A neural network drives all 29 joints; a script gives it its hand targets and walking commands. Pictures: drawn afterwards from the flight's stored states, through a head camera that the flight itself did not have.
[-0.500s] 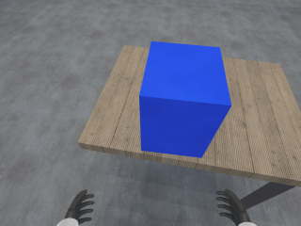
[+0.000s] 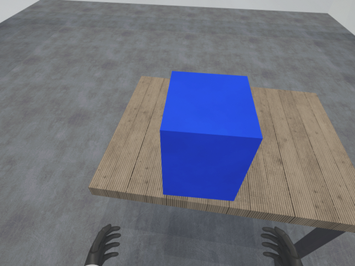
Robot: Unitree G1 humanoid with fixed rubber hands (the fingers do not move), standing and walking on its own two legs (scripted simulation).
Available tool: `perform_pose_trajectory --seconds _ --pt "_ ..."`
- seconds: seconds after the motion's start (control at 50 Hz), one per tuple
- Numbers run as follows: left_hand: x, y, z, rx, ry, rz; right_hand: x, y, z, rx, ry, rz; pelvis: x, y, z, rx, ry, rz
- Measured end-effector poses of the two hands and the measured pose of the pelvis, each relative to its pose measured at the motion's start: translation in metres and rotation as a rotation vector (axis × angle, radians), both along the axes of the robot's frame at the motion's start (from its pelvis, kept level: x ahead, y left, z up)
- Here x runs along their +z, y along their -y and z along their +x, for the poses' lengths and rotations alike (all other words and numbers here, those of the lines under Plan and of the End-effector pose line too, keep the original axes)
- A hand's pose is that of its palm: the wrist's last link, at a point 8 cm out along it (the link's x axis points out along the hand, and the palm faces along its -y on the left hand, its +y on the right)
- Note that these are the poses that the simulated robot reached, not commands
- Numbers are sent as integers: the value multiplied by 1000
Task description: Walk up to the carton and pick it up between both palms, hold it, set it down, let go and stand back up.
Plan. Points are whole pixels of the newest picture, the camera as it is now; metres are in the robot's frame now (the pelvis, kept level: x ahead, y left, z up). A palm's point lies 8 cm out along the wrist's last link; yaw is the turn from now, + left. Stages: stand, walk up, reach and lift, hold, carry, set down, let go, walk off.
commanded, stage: reach and lift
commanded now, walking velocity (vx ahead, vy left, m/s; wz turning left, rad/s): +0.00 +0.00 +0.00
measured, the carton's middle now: (203, 137) +0.47 -0.03 +0.01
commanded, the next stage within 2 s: none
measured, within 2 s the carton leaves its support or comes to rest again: neither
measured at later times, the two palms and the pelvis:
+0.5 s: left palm (104, 228) +0.21 +0.20 -0.04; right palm (290, 238) +0.22 -0.22 -0.04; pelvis -0.01 +0.00 -0.01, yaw +0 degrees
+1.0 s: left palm (110, 193) +0.28 +0.20 +0.00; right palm (293, 203) +0.28 -0.23 +0.01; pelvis -0.02 +0.00 +0.00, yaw -1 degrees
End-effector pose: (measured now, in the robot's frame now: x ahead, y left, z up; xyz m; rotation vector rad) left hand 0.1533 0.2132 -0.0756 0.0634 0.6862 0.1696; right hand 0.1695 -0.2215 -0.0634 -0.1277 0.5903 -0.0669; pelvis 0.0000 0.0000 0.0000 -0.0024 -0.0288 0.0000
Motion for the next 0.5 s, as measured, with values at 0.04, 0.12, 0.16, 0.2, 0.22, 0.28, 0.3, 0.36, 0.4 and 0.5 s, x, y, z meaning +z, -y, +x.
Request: perform_pose_trajectory --seconds 0.04,0.12,0.16,0.2,0.22,0.28,0.3,0.36,0.4,0.5 --pt "2 1 3 -1 25 0 1 0 2 -1 16 4 0 1 0 0 1 0" --pt "8 3 11 -8 78 -3 5 0 7 -14 51 14 -1 2 -2 2 4 1" --pt "10 3 16 -10 105 -5 8 0 12 -18 75 20 -1 2 -3 1 3 2" --pt "12 4 21 -10 123 -8 10 0 17 -17 90 22 -2 3 -4 1 2 3" --pt "12 5 24 -12 130 -9 11 0 20 -19 97 24 -2 3 -5 1 0 4" --pt "16 7 32 -20 166 -8 16 -1 28 -27 126 33 -2 3 -6 0 -3 4" --pt "18 7 35 -23 182 -7 17 -1 30 -31 137 37 -3 3 -6 0 -4 4" --pt "24 9 43 -35 229 -4 21 0 36 -41 168 46 -3 3 -7 1 -4 2" --pt "28 9 48 -42 256 -4 23 0 40 -47 186 50 -3 2 -8 1 -4 1" --pt "37 10 62 -43 324 -4 26 2 49 -50 228 67 -5 1 -10 -2 -16 0"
